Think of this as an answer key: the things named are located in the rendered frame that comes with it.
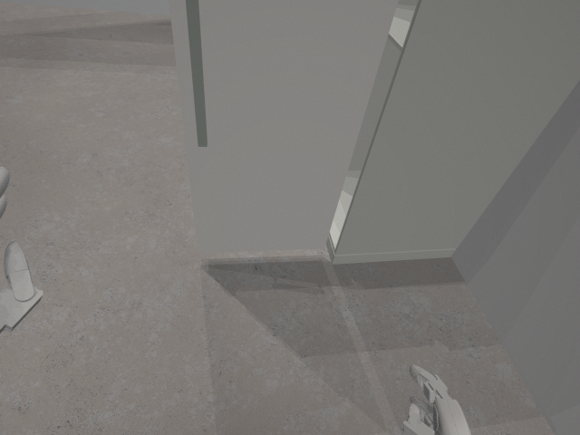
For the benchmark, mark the handle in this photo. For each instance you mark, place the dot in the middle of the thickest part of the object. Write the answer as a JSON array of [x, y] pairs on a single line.
[[194, 37]]

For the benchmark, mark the fridge door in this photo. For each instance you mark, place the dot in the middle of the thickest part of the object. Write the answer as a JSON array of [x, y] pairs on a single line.
[[287, 84]]

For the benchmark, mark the right robot hand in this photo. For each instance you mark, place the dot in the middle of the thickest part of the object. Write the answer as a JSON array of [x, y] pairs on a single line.
[[445, 418]]

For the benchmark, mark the left robot hand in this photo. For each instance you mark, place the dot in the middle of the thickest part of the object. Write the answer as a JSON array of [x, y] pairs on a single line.
[[15, 303]]

